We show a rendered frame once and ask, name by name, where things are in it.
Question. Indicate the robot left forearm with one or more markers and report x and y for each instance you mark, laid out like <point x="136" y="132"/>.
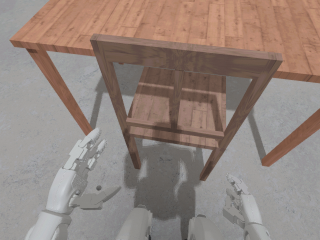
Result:
<point x="49" y="226"/>

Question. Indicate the chair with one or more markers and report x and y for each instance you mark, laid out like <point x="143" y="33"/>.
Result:
<point x="177" y="106"/>

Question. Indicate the robot right hand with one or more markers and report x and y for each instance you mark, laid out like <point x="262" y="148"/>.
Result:
<point x="245" y="210"/>

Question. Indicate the robot right forearm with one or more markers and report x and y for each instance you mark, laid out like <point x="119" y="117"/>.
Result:
<point x="256" y="232"/>

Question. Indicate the robot left thigh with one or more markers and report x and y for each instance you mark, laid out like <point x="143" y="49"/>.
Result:
<point x="136" y="226"/>

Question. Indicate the robot left shin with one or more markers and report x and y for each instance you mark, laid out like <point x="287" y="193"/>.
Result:
<point x="143" y="206"/>

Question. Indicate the robot left hand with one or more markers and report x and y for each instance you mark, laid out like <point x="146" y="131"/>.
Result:
<point x="71" y="177"/>

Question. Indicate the table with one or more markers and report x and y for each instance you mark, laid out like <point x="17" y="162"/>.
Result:
<point x="289" y="27"/>

